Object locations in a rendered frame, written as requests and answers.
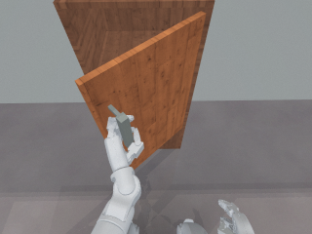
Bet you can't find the robot left thigh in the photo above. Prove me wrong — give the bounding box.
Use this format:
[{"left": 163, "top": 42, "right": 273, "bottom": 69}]
[{"left": 127, "top": 222, "right": 139, "bottom": 234}]

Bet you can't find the cupboard door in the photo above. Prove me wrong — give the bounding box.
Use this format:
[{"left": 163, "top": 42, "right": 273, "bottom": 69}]
[{"left": 75, "top": 11, "right": 206, "bottom": 170}]

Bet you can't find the handle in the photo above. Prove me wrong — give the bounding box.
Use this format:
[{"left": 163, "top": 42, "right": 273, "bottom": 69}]
[{"left": 107, "top": 104, "right": 135, "bottom": 148}]

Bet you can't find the robot right hand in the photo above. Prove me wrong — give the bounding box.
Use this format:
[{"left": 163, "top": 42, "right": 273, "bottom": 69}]
[{"left": 217, "top": 199, "right": 254, "bottom": 234}]

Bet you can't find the robot left hand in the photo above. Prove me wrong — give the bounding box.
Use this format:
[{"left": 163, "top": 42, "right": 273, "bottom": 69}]
[{"left": 104, "top": 115, "right": 144, "bottom": 173}]

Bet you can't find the robot left forearm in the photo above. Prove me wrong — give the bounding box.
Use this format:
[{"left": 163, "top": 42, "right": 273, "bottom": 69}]
[{"left": 91, "top": 166, "right": 141, "bottom": 234}]

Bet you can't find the robot right shin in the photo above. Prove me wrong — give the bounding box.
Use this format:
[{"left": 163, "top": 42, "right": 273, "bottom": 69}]
[{"left": 184, "top": 218, "right": 194, "bottom": 222}]

